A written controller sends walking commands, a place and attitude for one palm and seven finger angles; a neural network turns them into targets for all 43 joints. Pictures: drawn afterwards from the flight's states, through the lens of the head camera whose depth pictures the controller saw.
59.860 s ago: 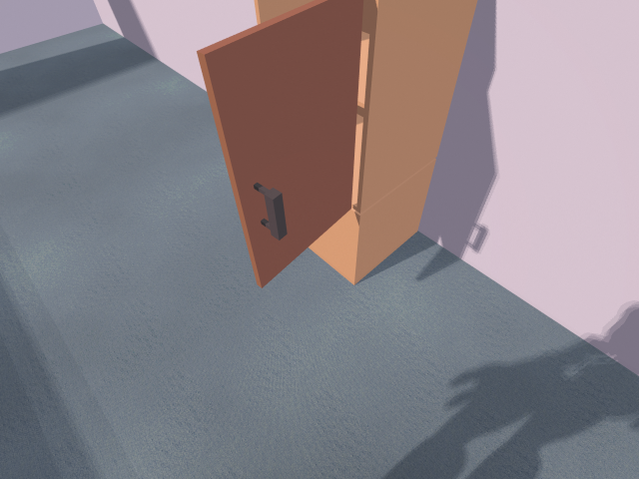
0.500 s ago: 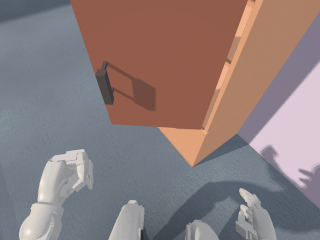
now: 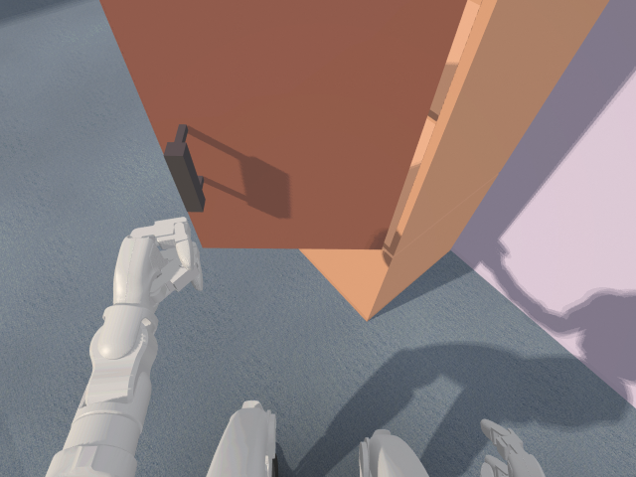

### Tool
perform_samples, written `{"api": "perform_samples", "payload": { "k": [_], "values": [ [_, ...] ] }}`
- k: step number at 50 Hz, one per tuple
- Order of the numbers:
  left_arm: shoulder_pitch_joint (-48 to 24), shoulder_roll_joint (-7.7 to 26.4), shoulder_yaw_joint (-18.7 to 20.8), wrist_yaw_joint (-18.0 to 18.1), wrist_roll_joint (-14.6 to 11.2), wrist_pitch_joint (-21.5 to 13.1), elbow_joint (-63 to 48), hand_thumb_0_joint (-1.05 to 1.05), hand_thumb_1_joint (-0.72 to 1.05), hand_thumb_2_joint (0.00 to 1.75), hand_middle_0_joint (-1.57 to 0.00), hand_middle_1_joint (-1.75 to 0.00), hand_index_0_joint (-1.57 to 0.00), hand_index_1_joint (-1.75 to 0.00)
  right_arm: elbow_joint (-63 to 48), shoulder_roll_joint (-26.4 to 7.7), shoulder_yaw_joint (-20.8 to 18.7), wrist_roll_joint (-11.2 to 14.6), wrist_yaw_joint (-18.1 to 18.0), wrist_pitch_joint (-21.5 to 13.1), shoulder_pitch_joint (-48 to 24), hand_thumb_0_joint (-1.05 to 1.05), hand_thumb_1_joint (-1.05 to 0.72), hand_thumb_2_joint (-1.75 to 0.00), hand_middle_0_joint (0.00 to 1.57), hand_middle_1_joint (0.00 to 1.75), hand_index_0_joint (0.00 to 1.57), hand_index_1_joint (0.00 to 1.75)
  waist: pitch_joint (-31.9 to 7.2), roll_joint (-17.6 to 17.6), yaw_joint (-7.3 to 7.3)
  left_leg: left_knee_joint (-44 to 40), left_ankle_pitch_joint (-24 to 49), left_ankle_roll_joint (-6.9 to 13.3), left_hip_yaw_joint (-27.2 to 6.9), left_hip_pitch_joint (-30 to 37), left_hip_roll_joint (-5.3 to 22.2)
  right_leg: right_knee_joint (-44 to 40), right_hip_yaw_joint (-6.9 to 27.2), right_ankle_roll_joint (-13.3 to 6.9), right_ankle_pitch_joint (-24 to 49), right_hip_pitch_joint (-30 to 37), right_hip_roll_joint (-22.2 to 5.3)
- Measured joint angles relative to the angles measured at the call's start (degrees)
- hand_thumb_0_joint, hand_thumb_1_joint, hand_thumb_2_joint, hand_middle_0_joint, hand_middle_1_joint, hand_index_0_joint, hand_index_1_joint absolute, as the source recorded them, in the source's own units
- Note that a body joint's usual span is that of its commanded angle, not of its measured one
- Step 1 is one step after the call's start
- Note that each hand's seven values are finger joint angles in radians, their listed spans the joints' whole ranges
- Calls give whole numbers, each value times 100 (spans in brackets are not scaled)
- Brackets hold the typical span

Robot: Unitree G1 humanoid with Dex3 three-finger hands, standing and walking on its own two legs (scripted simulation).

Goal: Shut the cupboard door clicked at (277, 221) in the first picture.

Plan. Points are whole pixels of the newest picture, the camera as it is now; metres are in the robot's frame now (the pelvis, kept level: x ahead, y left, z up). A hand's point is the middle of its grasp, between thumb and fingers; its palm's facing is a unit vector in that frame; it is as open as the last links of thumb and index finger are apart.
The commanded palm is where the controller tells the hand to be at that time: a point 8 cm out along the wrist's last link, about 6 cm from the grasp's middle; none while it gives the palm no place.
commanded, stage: bring the fist close to the handle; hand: left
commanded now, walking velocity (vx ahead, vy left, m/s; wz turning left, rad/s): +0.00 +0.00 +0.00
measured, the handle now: (189, 169) +0.52 +0.21 +0.04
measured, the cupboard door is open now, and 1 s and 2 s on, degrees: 50 50 33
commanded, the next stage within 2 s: push the door shut along its arc in 0.70 s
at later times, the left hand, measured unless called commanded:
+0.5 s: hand (213, 215) +0.44 +0.16 +0.04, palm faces +0.03 -1.00 -0.04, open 3.1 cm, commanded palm +0.40 +0.21 +0.04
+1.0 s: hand (211, 214) +0.43 +0.16 +0.04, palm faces +0.00 -1.00 -0.05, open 3.1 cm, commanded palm +0.43 +0.21 +0.04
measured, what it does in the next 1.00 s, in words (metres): stands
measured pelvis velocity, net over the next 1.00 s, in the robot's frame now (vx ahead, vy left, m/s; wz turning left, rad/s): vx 0.00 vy -0.01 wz -0.01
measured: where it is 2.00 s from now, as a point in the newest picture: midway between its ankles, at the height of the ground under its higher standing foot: outside the picture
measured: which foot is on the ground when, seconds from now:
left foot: down 0.00-1.00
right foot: down 0.00-1.00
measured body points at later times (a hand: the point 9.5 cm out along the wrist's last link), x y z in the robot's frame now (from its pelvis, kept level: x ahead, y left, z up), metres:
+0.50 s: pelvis +0.00 -0.01 +0.00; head +0.11 +0.00 +0.43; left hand +0.43 +0.21 +0.05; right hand +0.07 -0.27 -0.13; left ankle +0.08 +0.12 -0.62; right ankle +0.00 -0.13 -0.62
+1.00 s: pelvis +0.00 -0.01 -0.01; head +0.10 +0.00 +0.43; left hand +0.43 +0.21 +0.05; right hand +0.10 -0.27 -0.12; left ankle +0.08 +0.12 -0.62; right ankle +0.00 -0.13 -0.62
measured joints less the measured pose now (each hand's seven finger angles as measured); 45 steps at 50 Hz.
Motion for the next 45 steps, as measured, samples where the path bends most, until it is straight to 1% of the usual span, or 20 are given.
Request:
{"api": "perform_samples", "payload": {
  "k": [7, 17, 19, 24, 28, 31, 37, 45],
  "values": [
    [-684, 19, 172, 65, 106, -168, 809, 1, 90, 90, -130, -150, -130, -150, 97, 0, -31, -21, 40, 141, 33, 1, -90, -90, 20, 30, 21, 30, 4, -18, -72, -42, 17, 0, 45, -34, 14, -9, 46, 2, 19, -71, 7],
    [-1946, 242, 478, 89, 272, -391, 2145, 1, 90, 90, -130, -150, -130, -150, 265, 12, -43, -78, 68, 291, 75, 1, -90, -90, 20, 30, 21, 30, 24, 1, -205, 50, 31, -28, 9, -300, 28, 110, 20, -27, 8, -342, 27],
    [-2090, 277, 576, 71, 292, -410, 2282, 1, 90, 90, -130, -150, -130, -150, 272, 16, -56, -94, 89, 343, 107, 1, -90, -90, 20, 30, 21, 30, 8, 9, -237, 63, 27, -32, 21, -349, 44, 130, 36, -33, 8, -404, 40],
    [-1948, 277, 724, -14, 269, -439, 2229, 1, 90, 90, -130, -150, -130, -150, 221, 27, -92, -83, 163, 518, 247, 1, -90, -90, 20, 30, 21, 29, -14, 19, -265, -8, 17, -33, 106, -294, 77, 98, 122, -33, 18, -410, 61],
    [-1654, 214, 730, -22, 231, -484, 2061, 1, 90, 90, -130, -150, -130, -150, 208, 32, -105, -61, 177, 599, 329, 1, -90, -90, 20, 30, 21, 29, 16, 22, -239, -99, 28, -38, 138, -173, 78, 28, 151, -34, 30, -315, 59],
    [-1530, 179, 705, -10, 218, -589, 2009, 1, 90, 90, -130, -150, -130, -150, 241, 32, -105, -54, 155, 598, 334, 1, -90, -90, 20, 30, 21, 29, 29, 10, -210, -135, 40, -49, 128, -123, 69, -1, 139, -43, 33, -263, 54],
    [-1639, 196, 626, -43, 217, -708, 2099, 1, 90, 90, -130, -150, -130, -150, 307, 13, -124, -59, 113, 548, 202, 1, -90, -90, 20, 30, 21, 29, 32, -14, -179, -99, 48, -74, 57, -142, 52, 26, 70, -69, 18, -247, 48],
    [-1857, 253, 612, -150, 253, -652, 2358, 1, 90, 90, -130, -150, -130, -150, 195, -20, -100, -41, 95, 537, 19, 1, -90, -90, 20, 30, 21, 29, 15, -27, -187, -76, 64, -81, 32, -166, 51, 54, 50, -80, 25, -266, 53]
  ]
}}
